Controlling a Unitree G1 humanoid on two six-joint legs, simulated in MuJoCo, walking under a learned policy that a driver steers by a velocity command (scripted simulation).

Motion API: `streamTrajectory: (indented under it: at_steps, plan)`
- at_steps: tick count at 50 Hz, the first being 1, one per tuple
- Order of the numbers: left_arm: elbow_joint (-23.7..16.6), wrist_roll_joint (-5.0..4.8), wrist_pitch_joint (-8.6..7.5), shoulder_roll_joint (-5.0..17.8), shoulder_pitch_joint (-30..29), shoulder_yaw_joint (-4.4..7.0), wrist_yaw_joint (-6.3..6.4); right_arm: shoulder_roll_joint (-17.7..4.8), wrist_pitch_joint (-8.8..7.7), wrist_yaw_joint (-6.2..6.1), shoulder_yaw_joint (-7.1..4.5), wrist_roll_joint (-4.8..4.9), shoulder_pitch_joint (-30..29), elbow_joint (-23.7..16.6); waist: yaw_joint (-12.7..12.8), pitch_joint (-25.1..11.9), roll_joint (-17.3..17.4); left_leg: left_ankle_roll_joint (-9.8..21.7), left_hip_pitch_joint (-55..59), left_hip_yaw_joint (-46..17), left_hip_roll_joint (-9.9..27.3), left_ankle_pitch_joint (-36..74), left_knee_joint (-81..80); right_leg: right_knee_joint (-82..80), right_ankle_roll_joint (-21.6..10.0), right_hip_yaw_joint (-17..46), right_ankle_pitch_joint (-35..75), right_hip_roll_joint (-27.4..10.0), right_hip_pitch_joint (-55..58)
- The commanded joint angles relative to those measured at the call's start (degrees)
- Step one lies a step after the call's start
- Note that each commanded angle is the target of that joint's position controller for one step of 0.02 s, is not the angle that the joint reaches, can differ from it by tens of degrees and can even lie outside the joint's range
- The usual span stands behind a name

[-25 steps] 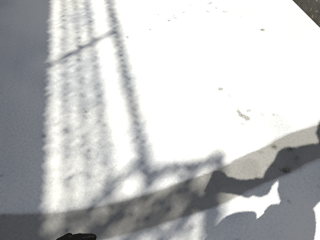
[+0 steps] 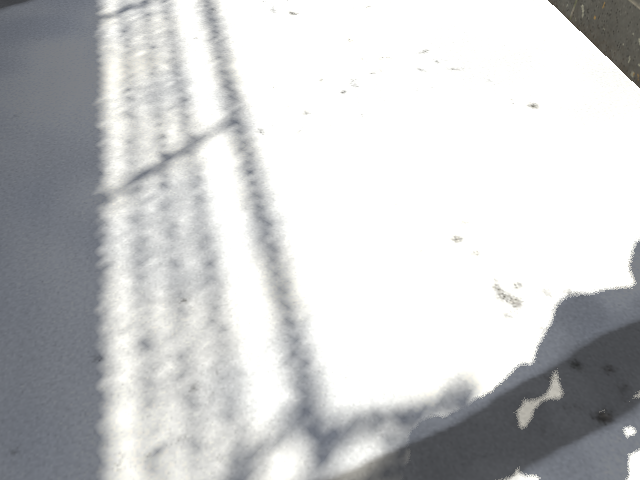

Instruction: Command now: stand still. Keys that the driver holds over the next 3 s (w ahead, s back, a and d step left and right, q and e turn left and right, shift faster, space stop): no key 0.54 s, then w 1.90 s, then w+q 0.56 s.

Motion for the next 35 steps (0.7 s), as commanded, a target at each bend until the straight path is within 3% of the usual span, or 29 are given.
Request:
streamTrajectory:
  at_steps: [1,4,9,10,17,20,21,27,28,30,31,33,35]
  plan:
    - [0.07,-0.3,0.58,4.46,1.95,1.08,-0.03,-6.21,-1.55,0.17,-1.14,0.84,-0.58,-1.81,-0.21,-2.41,4.78,4.61,8.23,-8.12,5.07,17.71,-7.34,-2.45,-1.86,1.46,8.09,-0.19,-0.76]
    - [1.46,-0.83,1.07,4.83,2.35,1.18,-0.37,-5.92,-1.63,0.04,-1.08,0.77,1.92,-0.1,-0.63,-4.0,4.64,4.99,12.64,-7.18,4.99,29.15,-5.37,-2.18,-1.69,1.27,9.75,-0.23,-0.17]
    - [3.47,-0.76,2.19,4.18,1.99,1.16,-0.36,-5.94,-0.91,-0.03,-1.09,0.92,2.29,0.88,-0.61,-2.81,2.61,5.63,13.08,-6.5,4.93,29.84,-4.91,-2.79,-1.22,0.94,10.38,-0.36,0.6]
    - [3.75,-0.24,2.46,4.41,1.78,1.18,-0.34,-5.09,-0.9,-0.13,-0.84,0.91,2.37,0.93,-0.68,-2.49,2.1,5.71,12.54,-6.35,5.05,29.64,-4.98,-3.41,-0.84,1.2,11.22,-0.38,1.39]
    - [5.44,-0.32,2.95,5.71,0.37,1.69,-0.04,-5.32,-0.36,-0.9,-1.1,0.94,2.21,1.93,-1.03,0.79,1.88,4.5,10.85,-4.37,3.32,19.62,-6.45,-6.06,-1.49,0.73,10.62,-0.24,1.63]
    - [6.27,-0.32,2.92,5.14,0.55,1.68,0.01,-4.89,-0.17,-1.12,-1.11,0.86,2.25,2.55,-1.03,1.81,1.94,4.15,10.62,-3.88,2.84,15.51,-7.14,-6.98,-1.85,0.63,9.54,-0.27,1.04]
    - [6.67,-0.84,2.85,4.87,0.9,1.68,0.1,-5.56,0.02,-1.2,-1.34,0.82,2.3,2.88,-1.03,2.01,2.11,3.99,10.83,-3.69,2.49,14.21,-7.25,-6.82,-2.19,0.27,8.26,-0.23,0.36]
    - [8.15,-0.61,2.42,4.23,1.76,1.54,0.23,-4.85,0.47,-1.48,-1.19,0.75,1.88,3.91,-1.16,3.7,1.59,3.46,10.5,-3.18,1.89,7.77,-8.22,-8.38,-2.67,0.38,5.68,-0.2,-1.52]
    - [8.88,-0.67,2.4,3.83,3.03,1.53,0.23,-4.59,0.58,-1.55,-1.1,0.74,2.71,4.57,-1.11,2.62,1.49,3.44,10.89,-2.6,1.17,1.28,-8.33,-8.41,-2.91,-0.21,1.52,0.28,-1.18]
    - [8.96,-0.68,2.31,4.96,4.42,1.99,0.46,-7.37,0.99,-2.0,-2.08,1.36,3.12,5.16,-0.85,4.01,1.88,4.41,7.46,-2.15,0.02,-16.78,-7.58,-6.43,-4.39,-0.86,-10.53,1.27,-2.88]
    - [8.33,-0.72,2.03,5.46,4.36,2.08,0.72,-7.6,0.96,-2.01,-2.33,1.25,2.88,5.05,-0.66,6.22,1.38,4.79,4.34,-3.0,0.41,-23.47,-7.17,-6.34,-5.92,0.34,-15.96,0.69,-5.0]
    - [7.67,-0.94,1.08,5.27,5.56,2.08,0.77,-6.8,0.28,-1.71,-2.32,1.52,1.51,4.35,-0.12,9.17,0.23,5.38,-0.37,-3.88,1.06,-26.76,-5.04,-7.79,-8.21,4.04,-20.64,-1.54,-6.86]
    - [7.91,-1.71,-0.22,6.22,10.43,2.44,0.47,-5.37,-0.75,-1.05,-2.01,1.64,-1.37,3.34,2.04,9.46,-4.09,4.2,-6.89,-0.96,-0.37,-20.57,1.52,-12.69,-11.62,11.93,-24.08,-6.48,-1.94]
